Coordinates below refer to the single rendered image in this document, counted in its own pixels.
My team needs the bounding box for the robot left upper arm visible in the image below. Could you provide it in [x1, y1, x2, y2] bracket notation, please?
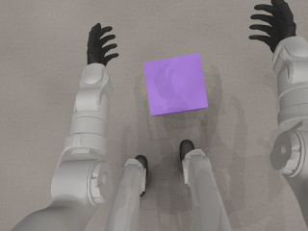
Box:
[11, 159, 114, 231]

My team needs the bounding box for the robot right hand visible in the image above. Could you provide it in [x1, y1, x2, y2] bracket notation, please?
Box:
[248, 0, 296, 53]

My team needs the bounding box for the robot right foot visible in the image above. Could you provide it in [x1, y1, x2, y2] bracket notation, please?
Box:
[179, 140, 194, 164]

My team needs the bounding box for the left robot forearm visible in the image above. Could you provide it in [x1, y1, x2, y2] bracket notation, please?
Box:
[51, 63, 114, 197]

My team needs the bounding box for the robot right upper arm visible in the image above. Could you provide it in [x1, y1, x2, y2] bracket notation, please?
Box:
[269, 129, 308, 228]

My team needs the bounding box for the carton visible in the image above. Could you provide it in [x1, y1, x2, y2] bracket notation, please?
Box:
[143, 53, 208, 116]

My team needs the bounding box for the right robot forearm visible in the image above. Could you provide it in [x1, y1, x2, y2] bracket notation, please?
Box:
[272, 36, 308, 132]

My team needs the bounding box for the robot left hand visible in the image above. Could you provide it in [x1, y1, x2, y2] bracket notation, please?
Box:
[87, 23, 118, 66]

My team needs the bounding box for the robot right thigh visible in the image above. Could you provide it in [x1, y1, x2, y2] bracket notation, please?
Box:
[182, 154, 233, 231]

